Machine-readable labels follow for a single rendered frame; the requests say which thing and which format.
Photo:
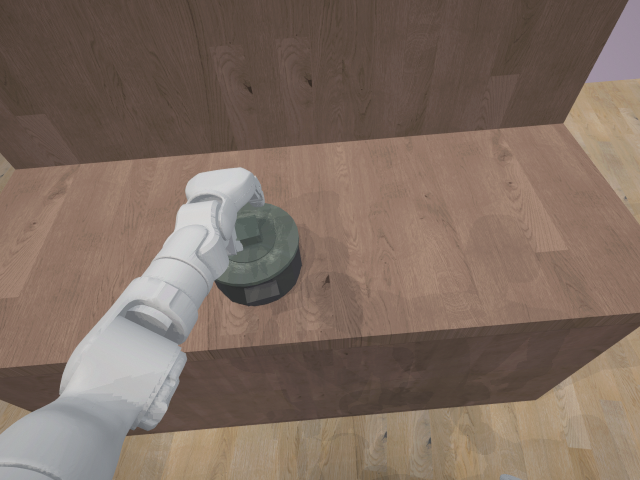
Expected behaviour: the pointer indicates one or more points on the left robot hand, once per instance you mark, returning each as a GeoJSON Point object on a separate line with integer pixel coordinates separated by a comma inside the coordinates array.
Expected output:
{"type": "Point", "coordinates": [239, 184]}

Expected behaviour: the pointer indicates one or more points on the pot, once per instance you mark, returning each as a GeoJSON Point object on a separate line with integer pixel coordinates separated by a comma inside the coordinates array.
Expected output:
{"type": "Point", "coordinates": [266, 292]}

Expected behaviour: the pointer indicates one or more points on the left robot upper arm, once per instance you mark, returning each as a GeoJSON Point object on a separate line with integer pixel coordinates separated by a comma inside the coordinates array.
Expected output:
{"type": "Point", "coordinates": [126, 380]}

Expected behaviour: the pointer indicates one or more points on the table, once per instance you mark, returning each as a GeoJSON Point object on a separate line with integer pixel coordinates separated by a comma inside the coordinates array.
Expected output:
{"type": "Point", "coordinates": [458, 245]}

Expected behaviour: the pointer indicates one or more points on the lid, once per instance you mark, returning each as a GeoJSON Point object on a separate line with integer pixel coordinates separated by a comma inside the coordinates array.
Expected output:
{"type": "Point", "coordinates": [263, 261]}

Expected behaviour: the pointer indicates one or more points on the knob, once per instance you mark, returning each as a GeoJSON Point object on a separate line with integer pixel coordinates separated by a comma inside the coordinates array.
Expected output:
{"type": "Point", "coordinates": [247, 230]}

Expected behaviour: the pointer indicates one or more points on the robot left forearm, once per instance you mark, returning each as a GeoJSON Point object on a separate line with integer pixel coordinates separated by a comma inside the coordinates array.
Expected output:
{"type": "Point", "coordinates": [166, 298]}

